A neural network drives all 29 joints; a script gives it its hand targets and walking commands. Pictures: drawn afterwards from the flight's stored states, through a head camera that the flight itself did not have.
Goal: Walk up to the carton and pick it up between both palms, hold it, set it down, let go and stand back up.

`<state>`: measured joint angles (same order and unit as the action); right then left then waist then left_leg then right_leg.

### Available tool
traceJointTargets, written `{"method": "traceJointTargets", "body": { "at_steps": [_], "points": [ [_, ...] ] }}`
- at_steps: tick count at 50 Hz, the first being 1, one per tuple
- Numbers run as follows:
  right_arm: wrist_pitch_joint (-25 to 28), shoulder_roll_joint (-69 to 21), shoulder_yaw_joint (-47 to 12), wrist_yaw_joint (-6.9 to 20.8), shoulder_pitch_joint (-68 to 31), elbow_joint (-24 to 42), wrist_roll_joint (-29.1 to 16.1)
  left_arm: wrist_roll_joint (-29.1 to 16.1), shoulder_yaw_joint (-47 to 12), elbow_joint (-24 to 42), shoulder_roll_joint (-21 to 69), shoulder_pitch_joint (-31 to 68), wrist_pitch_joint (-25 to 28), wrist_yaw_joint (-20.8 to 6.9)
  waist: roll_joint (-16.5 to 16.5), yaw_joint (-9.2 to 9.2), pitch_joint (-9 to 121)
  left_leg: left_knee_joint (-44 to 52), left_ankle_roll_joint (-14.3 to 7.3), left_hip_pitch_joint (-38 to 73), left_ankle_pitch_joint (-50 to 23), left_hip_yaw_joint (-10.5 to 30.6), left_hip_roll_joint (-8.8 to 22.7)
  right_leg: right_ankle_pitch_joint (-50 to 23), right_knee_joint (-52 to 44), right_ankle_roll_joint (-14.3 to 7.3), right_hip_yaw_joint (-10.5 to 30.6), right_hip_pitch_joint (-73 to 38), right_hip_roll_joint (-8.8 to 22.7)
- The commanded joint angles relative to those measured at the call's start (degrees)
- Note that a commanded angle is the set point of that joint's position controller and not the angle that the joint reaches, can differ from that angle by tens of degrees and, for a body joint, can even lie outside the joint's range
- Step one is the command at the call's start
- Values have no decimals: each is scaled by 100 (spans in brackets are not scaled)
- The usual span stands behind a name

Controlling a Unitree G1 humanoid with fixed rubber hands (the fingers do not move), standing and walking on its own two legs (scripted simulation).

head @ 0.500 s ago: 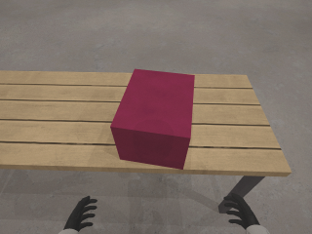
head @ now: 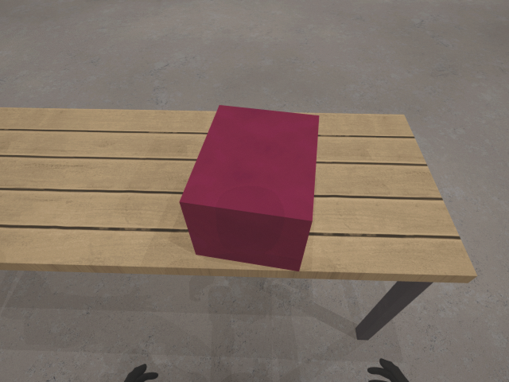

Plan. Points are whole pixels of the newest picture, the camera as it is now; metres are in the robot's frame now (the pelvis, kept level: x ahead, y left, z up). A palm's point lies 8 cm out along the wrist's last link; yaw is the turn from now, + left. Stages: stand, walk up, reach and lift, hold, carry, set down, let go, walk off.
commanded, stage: stand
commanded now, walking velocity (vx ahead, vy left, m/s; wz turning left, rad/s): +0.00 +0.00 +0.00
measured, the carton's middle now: (257, 185) +0.48 +0.00 -0.02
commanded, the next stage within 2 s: walk up in 0.70 s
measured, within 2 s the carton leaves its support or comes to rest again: neither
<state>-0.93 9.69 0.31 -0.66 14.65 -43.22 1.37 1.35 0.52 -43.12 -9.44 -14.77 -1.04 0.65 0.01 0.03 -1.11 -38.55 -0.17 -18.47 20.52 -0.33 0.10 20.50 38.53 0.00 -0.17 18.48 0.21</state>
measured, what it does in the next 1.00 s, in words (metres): stands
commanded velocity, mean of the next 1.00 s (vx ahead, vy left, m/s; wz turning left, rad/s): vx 0.00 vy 0.00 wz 0.00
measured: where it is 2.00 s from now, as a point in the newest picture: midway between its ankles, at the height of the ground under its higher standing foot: outside the picture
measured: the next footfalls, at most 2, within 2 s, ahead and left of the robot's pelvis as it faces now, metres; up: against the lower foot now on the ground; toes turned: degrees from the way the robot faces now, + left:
left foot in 1.24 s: +0.03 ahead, +0.28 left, +0.00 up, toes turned -12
right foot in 1.58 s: -0.05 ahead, +0.06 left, +0.00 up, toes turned -13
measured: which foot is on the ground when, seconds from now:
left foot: down 0.00-0.92, up 0.94-1.00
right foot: down 0.00-1.00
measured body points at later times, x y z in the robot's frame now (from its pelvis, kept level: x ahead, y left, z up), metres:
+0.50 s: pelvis +0.00 +0.00 +0.01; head +0.02 +0.00 +0.46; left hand +0.06 +0.23 -0.14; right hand +0.06 -0.23 -0.14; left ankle +0.00 +0.12 -0.72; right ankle +0.00 -0.12 -0.72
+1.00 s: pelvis -0.01 +0.02 +0.01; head +0.02 +0.01 +0.46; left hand -0.01 +0.23 -0.14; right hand +0.02 -0.22 -0.15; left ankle -0.02 +0.12 -0.69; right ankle +0.00 -0.12 -0.72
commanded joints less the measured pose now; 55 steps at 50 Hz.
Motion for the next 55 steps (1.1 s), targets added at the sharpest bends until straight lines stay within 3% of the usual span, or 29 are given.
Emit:
{"method": "traceJointTargets", "body": {
  "at_steps": [1, 44, 45, 46, 47, 48, 51, 53, 55],
  "points": [
    [138, 548, 171, -49, 6, 394, 1, 1, 170, 388, -551, -14, 143, 47, 4, 1, 285, 814, -251, 79, -1066, 391, 266, -1067, -776, -252, 352, -105, 237],
    [161, 177, 212, -192, 460, -1859, -51, -49, 205, -1913, -171, -457, 155, 197, -7, -4, -337, 1680, -208, 682, -1322, 433, 386, -1341, -1633, -177, 391, -717, 371],
    [-4, 1434, 471, -99, -893, -1013, 475, 196, 386, -1449, -887, -1150, 297, 431, 427, 449, -809, 90, -30, -231, -1030, -148, 181, -2642, -1497, -584, 1495, -826, 1186],
    [-111, 1127, 435, -84, -897, -940, 560, 195, 466, -1597, -1115, -1425, 352, 552, -194, 425, -591, -607, 180, -1020, 545, -245, 4, -3250, -1752, -1003, 2422, -1348, 1973],
    [-229, 872, 387, -111, -601, -945, 562, 171, 513, -1528, -1180, -1400, 363, 669, -507, 383, -373, -1539, 274, -1246, 1295, 102, 317, -3433, -1732, -1439, 2883, -1446, 2530],
    [-314, 771, 348, -103, -568, -869, 508, 149, 560, -1382, -1168, -1267, 359, 753, -465, 315, -299, -2027, 313, -1301, 1178, 298, 472, -3450, -1716, -1523, 2853, -1319, 2536],
    [-390, 629, 313, -28, -773, -572, 448, 199, 587, -1021, -927, -802, 406, 788, -678, 87, -264, -2529, 402, -1280, 562, 757, 754, -3018, -1646, -1103, 2267, -909, 1885],
    [-434, 605, 264, 29, -778, -454, 407, 227, 633, -793, -1007, -651, 413, 746, -915, 65, -125, -2453, 466, -1231, 490, 641, 718, -2900, -1566, -1038, 2007, -811, 1625],
    [-470, 657, 232, 81, -905, -306, 322, 263, 682, -597, -1161, -613, 425, 716, -1053, 92, 16, -2206, 482, -1177, 694, 588, 746, -2887, -1441, -1066, 1983, -757, 1606]
  ]
}}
